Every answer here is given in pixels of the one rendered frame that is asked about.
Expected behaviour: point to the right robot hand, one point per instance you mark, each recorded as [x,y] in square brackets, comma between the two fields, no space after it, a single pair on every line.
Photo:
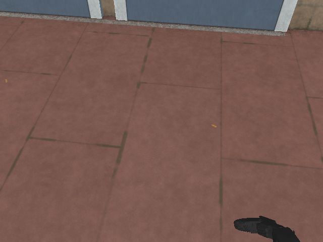
[267,228]

